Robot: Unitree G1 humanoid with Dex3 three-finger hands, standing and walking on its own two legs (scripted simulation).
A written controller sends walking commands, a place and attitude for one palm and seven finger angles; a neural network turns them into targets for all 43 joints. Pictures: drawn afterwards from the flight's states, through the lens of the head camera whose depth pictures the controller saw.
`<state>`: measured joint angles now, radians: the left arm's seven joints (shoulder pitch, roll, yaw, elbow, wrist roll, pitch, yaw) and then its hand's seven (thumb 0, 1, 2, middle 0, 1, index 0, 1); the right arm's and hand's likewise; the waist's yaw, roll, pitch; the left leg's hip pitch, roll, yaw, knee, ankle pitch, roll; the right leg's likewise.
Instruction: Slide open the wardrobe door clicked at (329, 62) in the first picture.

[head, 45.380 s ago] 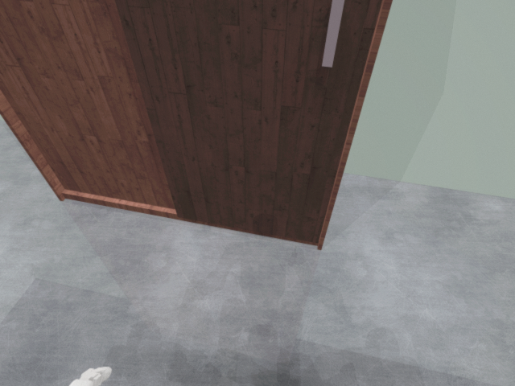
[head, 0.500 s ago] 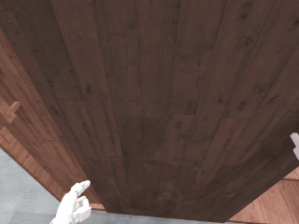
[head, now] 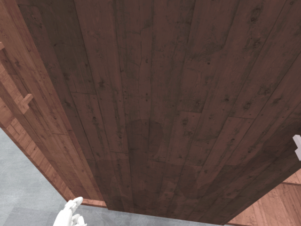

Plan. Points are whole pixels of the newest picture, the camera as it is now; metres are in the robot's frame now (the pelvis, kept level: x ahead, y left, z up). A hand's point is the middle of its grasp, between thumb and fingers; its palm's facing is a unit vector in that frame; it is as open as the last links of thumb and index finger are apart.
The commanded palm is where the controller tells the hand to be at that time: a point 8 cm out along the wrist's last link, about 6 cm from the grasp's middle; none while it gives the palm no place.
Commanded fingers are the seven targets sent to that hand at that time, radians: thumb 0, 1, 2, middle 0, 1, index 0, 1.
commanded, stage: stop walking and hold the door there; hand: right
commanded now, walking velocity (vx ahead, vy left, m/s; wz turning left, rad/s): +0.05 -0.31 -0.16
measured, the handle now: out of the picture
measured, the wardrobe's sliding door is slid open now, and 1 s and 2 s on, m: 0.44 0.44 0.43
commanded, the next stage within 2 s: loosen the grip on the handle in 1.66 s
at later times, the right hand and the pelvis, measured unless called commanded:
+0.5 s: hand out of the picture +0.25 -0.31 +0.19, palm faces +0.45 +0.88 -0.13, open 6.6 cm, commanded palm +0.22 -0.33 +0.16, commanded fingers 0.00 -0.90 -0.90 0.45 1.40 0.45 1.40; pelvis -0.01 -0.08 +0.00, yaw -3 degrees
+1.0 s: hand out of the picture +0.25 -0.31 +0.19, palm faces +0.34 +0.93 -0.12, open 6.4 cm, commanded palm +0.22 -0.33 +0.16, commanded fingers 0.00 -0.90 -0.90 0.45 1.40 0.45 1.40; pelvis -0.04 -0.10 +0.00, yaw +1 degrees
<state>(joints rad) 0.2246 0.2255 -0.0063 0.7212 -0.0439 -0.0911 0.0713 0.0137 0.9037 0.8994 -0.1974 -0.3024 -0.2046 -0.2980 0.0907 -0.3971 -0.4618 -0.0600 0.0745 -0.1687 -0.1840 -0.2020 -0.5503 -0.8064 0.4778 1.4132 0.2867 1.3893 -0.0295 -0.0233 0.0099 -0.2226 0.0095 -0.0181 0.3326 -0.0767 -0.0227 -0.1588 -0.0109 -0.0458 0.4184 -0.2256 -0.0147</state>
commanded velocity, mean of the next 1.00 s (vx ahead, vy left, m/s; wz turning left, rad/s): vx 0.02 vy -0.04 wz -0.03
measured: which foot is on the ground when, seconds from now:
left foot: down 0.00-0.28, up 0.30-0.56, down 0.58-0.76, up 0.78-0.98, down 1.00-1.00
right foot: down 0.00-1.00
